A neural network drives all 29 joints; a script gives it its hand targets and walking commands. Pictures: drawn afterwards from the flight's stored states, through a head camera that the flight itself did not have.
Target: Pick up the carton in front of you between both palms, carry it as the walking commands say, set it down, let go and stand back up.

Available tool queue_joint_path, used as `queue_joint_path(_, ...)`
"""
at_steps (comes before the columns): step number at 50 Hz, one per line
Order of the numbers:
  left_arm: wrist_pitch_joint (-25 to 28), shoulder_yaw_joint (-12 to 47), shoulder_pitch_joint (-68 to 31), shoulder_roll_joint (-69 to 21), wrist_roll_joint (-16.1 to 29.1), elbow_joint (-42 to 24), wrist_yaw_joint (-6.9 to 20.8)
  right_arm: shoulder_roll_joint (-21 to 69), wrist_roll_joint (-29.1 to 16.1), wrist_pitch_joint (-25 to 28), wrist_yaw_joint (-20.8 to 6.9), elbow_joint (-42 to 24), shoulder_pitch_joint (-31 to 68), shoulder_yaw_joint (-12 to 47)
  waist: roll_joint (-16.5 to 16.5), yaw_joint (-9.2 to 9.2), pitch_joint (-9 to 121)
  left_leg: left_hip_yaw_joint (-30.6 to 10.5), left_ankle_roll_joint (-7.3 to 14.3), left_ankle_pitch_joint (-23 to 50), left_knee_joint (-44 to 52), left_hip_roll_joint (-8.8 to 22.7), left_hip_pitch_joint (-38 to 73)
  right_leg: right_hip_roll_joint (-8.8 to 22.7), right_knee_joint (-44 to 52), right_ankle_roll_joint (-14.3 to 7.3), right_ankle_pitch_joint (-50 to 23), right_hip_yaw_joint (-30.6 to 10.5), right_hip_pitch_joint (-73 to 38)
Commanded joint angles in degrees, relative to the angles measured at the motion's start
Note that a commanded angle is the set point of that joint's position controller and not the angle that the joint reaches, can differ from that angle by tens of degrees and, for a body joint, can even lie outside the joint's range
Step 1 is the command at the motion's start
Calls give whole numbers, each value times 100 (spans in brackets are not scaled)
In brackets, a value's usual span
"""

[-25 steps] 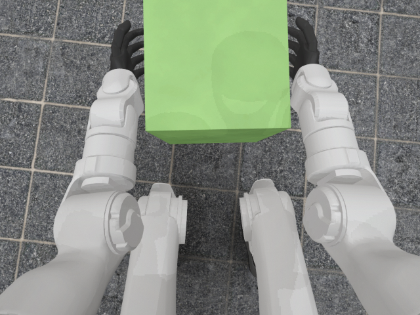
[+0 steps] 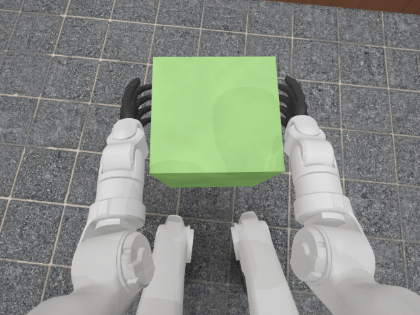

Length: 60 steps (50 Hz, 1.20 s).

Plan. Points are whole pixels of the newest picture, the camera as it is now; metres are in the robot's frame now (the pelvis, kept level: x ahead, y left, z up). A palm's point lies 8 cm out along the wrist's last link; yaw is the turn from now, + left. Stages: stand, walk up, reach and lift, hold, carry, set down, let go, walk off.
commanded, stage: reach and lift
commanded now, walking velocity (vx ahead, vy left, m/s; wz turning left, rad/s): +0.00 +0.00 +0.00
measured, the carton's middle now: (213, 134) +0.46 -0.01 -0.12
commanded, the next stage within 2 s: hold in 1.98 s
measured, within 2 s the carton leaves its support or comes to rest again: neither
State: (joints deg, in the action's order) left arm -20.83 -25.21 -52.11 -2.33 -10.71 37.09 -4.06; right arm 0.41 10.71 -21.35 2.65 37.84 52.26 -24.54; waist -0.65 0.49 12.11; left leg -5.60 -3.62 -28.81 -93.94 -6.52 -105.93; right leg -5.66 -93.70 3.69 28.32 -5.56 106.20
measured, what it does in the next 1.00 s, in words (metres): rises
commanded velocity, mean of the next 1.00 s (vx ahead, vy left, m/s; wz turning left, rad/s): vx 0.00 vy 0.00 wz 0.00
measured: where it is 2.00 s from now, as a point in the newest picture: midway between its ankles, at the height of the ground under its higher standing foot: (211, 278)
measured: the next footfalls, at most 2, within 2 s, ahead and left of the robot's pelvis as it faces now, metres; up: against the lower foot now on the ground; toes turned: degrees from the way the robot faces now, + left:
none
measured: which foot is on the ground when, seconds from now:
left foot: down 0.00-1.00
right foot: down 0.00-1.00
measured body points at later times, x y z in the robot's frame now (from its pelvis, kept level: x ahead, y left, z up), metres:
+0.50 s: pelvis +0.05 +0.00 +0.15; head +0.17 +0.00 +0.58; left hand +0.43 +0.15 +0.11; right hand +0.43 -0.16 +0.10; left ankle +0.10 +0.13 -0.50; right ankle +0.10 -0.13 -0.50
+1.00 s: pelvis +0.09 +0.00 +0.24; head +0.06 +0.00 +0.69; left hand +0.39 +0.15 +0.25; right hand +0.39 -0.16 +0.25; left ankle +0.10 +0.13 -0.50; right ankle +0.10 -0.13 -0.50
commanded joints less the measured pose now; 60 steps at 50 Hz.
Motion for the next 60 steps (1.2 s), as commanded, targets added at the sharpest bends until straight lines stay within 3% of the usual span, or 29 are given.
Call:
queue_joint_path(1,46,3367,-3477,-6288,986,184,1451,6335,-1019,75,-1483,68,3469,3334,56,29,5457,908,125,1184,1307,-403,3416,-424,1267,-158,-1223,931,-3640)
queue_joint_path(13,242,3426,-2075,-6400,813,282,1439,6490,-821,275,-1403,197,2069,3363,76,15,4229,592,177,1294,2635,-339,4681,-372,2614,-210,-1345,596,-4944)
queue_joint_path(28,350,3779,-300,-6393,649,-57,1444,6483,-686,400,-1375,-162,320,3734,81,-5,2951,200,264,2120,4533,-135,6871,-180,4485,-283,-2149,221,-7108)
queue_joint_path(36,70,4117,557,-6372,701,-442,1515,6475,-742,142,-1431,-565,-523,4049,72,-31,2219,70,276,2918,5584,-13,8223,-84,5527,-290,-2901,99,-8359)
queue_joint_path(43,-500,4421,1127,-6319,831,-1007,1611,6441,-905,-432,-1510,-1159,-1049,4377,66,-24,1399,53,251,3198,6461,64,9267,-13,6413,-260,-3162,92,-9371)
queue_joint_path(47,-890,4530,1311,-6284,918,-1372,1662,6369,-976,-839,-1547,-1535,-1210,4516,52,-53,825,54,254,3116,6891,101,9637,20,6841,-254,-3063,97,-9781)
queue_joint_path(52,-1265,4189,1258,-6143,761,-1344,1750,6245,-799,-1200,-1621,-1516,-1188,4134,31,-37,-62,79,286,2308,7223,134,9681,41,7161,-308,-2253,139,-9760)
queue_joint_path(55,-1324,3924,934,-6132,648,-1193,1819,6228,-692,-1262,-1683,-1378,-875,3877,54,-36,-310,125,322,1792,7259,156,9583,65,7196,-330,-1760,169,-9705)
queue_joint_path(60,-1302,3962,379,-6283,702,-1261,1884,6393,-745,-1245,-1739,-1464,-303,3934,58,-44,20,168,336,1717,7185,165,9661,77,7125,-333,-1687,201,-9844)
